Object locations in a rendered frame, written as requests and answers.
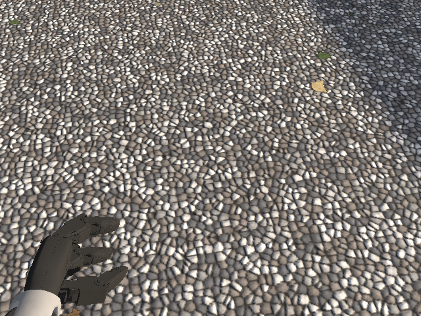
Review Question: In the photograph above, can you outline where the left robot hand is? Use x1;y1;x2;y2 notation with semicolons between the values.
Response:
24;213;128;306

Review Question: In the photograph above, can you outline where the robot left forearm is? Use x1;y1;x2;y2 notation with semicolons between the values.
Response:
5;290;61;316

